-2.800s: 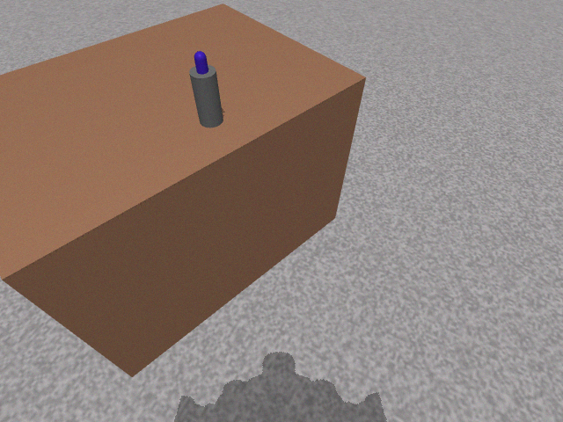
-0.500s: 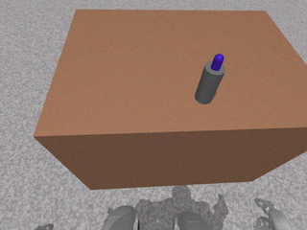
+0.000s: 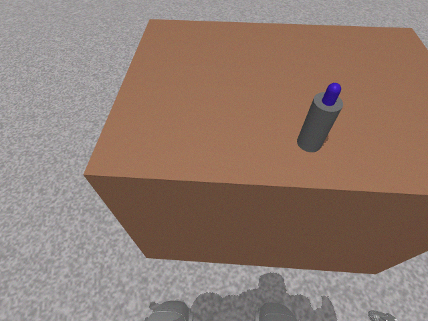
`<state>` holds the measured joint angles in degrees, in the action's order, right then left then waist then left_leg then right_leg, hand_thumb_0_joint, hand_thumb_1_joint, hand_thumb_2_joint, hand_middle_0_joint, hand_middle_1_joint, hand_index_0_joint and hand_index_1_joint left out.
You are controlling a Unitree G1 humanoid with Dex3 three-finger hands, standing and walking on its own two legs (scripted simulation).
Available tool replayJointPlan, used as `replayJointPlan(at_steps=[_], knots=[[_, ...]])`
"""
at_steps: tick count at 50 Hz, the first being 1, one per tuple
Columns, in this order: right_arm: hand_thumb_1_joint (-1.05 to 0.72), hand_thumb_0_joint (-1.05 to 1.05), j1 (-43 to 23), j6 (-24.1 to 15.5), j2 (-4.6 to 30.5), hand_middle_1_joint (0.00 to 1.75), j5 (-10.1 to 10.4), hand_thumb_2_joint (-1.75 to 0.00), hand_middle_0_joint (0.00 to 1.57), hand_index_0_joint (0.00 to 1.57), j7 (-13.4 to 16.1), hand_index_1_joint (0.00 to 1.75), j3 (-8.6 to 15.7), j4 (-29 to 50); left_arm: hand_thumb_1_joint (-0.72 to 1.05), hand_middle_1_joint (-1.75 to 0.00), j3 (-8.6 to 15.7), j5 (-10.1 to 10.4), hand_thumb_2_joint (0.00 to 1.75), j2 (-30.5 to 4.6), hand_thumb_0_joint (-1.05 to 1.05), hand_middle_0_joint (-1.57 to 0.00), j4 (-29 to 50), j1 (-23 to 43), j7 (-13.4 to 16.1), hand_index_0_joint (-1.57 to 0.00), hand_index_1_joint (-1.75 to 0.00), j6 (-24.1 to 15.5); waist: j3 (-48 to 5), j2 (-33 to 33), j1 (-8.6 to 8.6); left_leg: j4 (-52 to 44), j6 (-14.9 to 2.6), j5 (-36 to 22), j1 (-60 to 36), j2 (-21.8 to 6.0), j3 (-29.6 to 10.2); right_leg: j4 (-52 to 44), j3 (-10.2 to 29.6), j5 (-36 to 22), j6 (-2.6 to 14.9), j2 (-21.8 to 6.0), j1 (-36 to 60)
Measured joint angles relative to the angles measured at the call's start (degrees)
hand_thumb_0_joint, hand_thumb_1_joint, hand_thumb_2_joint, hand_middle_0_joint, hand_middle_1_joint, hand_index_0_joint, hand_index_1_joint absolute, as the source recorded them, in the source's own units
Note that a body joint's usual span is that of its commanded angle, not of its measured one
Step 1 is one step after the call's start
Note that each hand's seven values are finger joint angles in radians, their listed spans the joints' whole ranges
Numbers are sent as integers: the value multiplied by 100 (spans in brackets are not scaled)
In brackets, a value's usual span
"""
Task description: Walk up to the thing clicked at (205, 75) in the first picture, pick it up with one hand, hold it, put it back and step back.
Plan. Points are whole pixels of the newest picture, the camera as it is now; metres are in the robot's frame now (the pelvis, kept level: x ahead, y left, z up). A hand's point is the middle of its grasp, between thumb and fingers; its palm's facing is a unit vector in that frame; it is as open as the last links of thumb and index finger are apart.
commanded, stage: walk up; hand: right
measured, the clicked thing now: (321, 117) +0.51 -0.22 +0.05
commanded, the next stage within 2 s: stand in 1.28 s
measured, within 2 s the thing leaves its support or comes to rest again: neither
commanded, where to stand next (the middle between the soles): +0.08 +0.02 m, yaw -2 degrees
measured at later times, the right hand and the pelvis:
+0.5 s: hand out of the picture +0.12 -0.25 -0.12, palm faces -0.03 +0.94 -0.35, open 7.4 cm; pelvis +0.02 +0.00 +0.02, yaw +0 degrees
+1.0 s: hand out of the picture +0.10 -0.26 -0.12, palm faces +0.01 +0.94 -0.34, open 7.4 cm; pelvis +0.02 +0.00 +0.04, yaw -1 degrees
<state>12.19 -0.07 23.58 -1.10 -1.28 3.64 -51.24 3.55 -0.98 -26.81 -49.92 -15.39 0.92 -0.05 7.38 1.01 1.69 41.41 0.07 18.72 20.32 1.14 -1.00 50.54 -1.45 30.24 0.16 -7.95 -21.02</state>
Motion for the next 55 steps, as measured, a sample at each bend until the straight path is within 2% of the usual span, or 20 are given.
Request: replayJointPlan(at_steps=[1,3,5,6,7,9,10,12,15,18,21,33,55], knots=[[-90,1,10,-7,-43,30,11,-89,20,21,5,30,-38,-17,90,-30,-26,21,89,19,0,-20,-73,14,-3,-20,-30,29,-40,-6,-29,0,-27,15,-4,-24,-32,110,54,168,38,119,-32],[-90,1,1,-4,-116,30,22,-89,21,21,20,30,-126,-47,90,-30,-65,58,89,68,0,-20,-178,6,-15,-20,-30,0,-120,-8,-70,-18,-13,17,-16,-80,-72,-85,36,54,77,278,10],[-90,1,-46,17,-149,30,50,-89,21,21,17,30,-195,-102,90,-30,-90,53,89,143,0,-20,-269,-4,-32,-20,-30,-85,-185,-41,-87,65,55,62,10,-145,-115,-780,-39,-591,76,412,232],[-90,1,-82,41,-144,30,71,-89,21,21,23,30,-214,-142,90,-30,-100,26,89,220,0,-20,-326,21,-30,-20,-30,-118,-184,-129,-96,147,87,106,16,-208,-180,-935,-89,-947,2,488,320],[-90,1,-111,72,-149,30,88,-89,21,21,31,30,-227,-191,90,-30,-124,-11,89,294,0,-20,-369,29,-33,-20,-30,-144,-214,-196,-98,205,55,161,27,-237,-247,-988,-136,-1017,-73,533,366],[-90,1,-181,91,-191,30,97,-89,21,21,50,30,-240,-302,90,-30,-188,-51,89,381,0,-20,-437,41,-72,-20,-30,-155,-284,-147,-57,255,-28,557,-1,-166,-233,-982,-92,-974,-113,489,377],[-90,1,-213,70,-198,30,104,-89,21,21,50,30,-238,-348,90,-30,-221,-50,89,425,0,-20,-483,72,-87,-20,-30,-139,-294,-116,-53,165,-42,496,-61,-132,-192,-987,-64,-958,-134,444,397],[-90,1,-262,3,-196,30,104,-89,21,21,46,30,-219,-429,90,-30,-282,-32,89,514,0,-20,-581,160,-105,-20,-30,-92,-316,-92,-63,-123,17,-63,-184,-96,-130,-1033,-18,-968,-197,384,433],[-90,1,-328,-59,-244,30,89,-89,21,21,33,30,-262,-561,90,-30,-311,13,89,557,0,-20,-704,302,-125,-20,-30,-74,-366,-82,-53,-251,30,-29,-253,-145,-94,-1235,30,-1031,-127,451,511],[-90,1,-410,-65,-329,30,96,-89,21,21,32,30,-347,-724,90,-30,-301,46,89,522,0,-20,-821,454,-118,-20,-30,-140,-382,-49,-60,-446,65,-83,-367,-212,-132,-1594,-13,-1225,-219,517,701],[-90,1,-540,-80,-374,30,111,-89,21,21,47,30,-391,-852,90,-30,-308,80,89,479,0,-20,-922,619,-106,-20,-30,-167,-366,-5,-73,-696,81,-204,-484,-215,-129,-1830,-18,-1338,-230,518,809],[-90,1,-916,-50,-301,30,132,-89,21,21,69,30,-340,-1225,90,-30,-329,66,89,477,0,-20,-1349,1072,-102,-20,-30,-114,-400,-100,-119,-1513,108,-596,-948,-208,-79,-2513,5,-1669,-226,505,1196],[-90,1,-666,-15,-366,30,83,-89,21,21,69,30,-314,-1561,90,-30,-257,17,89,653,0,-20,-1640,1051,-123,-20,-30,-52,-424,-64,-187,-2070,125,-816,-1258,-239,1,-3054,64,-1910,-229,533,1464]])
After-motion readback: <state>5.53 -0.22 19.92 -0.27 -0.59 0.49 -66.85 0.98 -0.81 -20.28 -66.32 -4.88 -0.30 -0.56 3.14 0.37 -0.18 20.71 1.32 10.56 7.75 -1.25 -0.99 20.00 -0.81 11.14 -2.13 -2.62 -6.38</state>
